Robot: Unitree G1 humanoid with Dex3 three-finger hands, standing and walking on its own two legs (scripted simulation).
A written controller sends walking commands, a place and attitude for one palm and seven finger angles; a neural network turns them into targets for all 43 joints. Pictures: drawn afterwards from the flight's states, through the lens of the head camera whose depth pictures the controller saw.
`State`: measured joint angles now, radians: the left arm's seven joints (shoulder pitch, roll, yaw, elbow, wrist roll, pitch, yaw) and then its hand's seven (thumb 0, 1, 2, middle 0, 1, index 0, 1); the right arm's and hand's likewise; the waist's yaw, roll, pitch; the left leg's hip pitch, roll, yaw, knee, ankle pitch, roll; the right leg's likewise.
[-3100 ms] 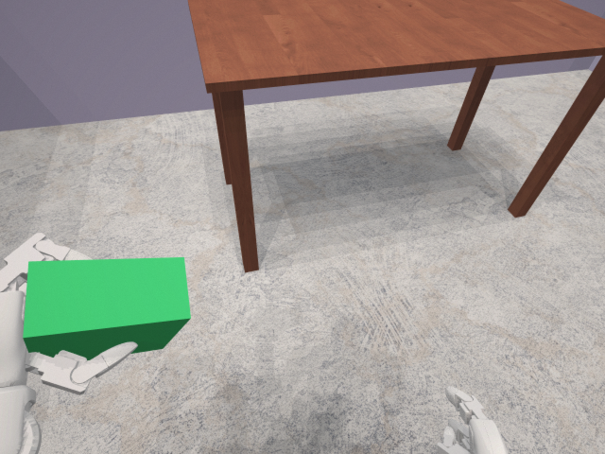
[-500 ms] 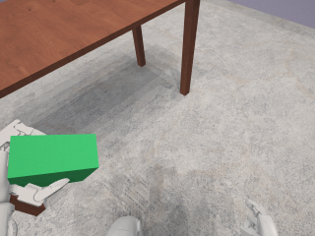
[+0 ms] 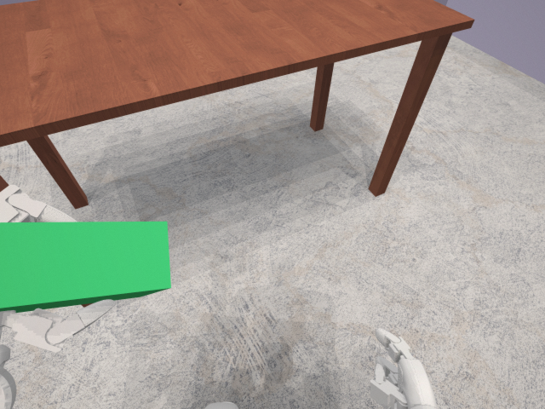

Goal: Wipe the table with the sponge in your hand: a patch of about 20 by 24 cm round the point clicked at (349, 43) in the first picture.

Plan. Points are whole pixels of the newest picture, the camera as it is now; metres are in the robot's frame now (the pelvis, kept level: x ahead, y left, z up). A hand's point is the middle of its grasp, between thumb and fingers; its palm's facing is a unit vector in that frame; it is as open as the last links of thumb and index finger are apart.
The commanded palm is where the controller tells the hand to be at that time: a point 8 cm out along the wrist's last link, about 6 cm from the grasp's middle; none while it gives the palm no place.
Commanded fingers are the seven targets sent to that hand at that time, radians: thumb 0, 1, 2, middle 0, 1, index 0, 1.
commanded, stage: take the last steps up to it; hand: left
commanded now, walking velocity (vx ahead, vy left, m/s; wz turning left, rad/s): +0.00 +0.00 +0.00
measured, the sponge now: (109, 267) +0.22 +0.20 +0.17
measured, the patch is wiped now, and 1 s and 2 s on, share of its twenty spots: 0.00 0.00 0.00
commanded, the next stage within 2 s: none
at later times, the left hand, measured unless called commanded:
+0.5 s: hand out of the picture +0.10 +0.25 +0.19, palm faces +0.51 -0.73 -0.45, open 10.4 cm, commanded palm +0.05 +0.28 +0.18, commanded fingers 0.00 0.10 1.30 -1.20 -1.60 -1.20 -1.60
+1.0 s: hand out of the picture +0.14 +0.28 +0.17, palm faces +0.49 -0.72 -0.50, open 10.4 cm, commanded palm +0.08 +0.30 +0.18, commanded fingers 0.00 0.10 1.30 -1.20 -1.60 -1.20 -1.60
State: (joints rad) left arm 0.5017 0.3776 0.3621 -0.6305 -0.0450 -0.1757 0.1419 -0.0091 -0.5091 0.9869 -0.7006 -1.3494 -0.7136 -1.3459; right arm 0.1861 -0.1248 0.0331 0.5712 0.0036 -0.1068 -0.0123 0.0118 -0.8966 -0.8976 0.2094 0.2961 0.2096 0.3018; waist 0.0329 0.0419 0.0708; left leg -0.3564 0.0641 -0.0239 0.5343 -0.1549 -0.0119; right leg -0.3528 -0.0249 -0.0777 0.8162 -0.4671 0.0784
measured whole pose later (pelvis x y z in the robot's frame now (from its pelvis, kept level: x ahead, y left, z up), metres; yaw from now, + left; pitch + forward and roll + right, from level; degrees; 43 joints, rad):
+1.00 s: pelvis -0.05 +0.01 +0.00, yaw +6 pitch +0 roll +0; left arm 0.45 0.38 0.36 -0.44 0.00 -0.18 0.15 -0.01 -0.51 0.99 -0.70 -1.36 -0.71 -1.35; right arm 0.23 -0.14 0.04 0.64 -0.01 -0.09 -0.05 0.01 -0.89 -0.90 0.21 0.30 0.21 0.30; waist 0.02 0.05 0.02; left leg -0.24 0.09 0.14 0.56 -0.32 -0.01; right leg -0.27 -0.03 -0.16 0.51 -0.26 0.00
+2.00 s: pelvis +0.17 +0.01 +0.01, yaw +8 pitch +1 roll +3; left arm 0.48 0.33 0.32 -0.48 0.00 -0.21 0.15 -0.01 -0.51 0.99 -0.70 -1.36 -0.71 -1.35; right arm 0.17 -0.27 -0.04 0.63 0.00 -0.04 -0.06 0.02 -0.90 -0.90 0.21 0.30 0.21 0.30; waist -0.02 -0.01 0.08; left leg -0.52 0.08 0.10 0.96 -0.34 -0.03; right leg -0.17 -0.08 -0.17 0.48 -0.32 -0.03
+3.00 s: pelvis +0.39 +0.04 -0.01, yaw +8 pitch -1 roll +1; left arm 0.54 0.41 0.41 -0.61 -0.02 -0.25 0.17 -0.01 -0.51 1.00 -0.70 -1.36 -0.72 -1.35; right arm 0.20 -0.25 -0.07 0.56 0.01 -0.02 -0.06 0.01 -0.90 -0.90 0.20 0.30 0.20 0.30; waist -0.01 -0.03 0.08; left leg -0.33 0.03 0.19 0.50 -0.14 0.01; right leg -0.17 -0.10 -0.16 0.60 -0.40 0.02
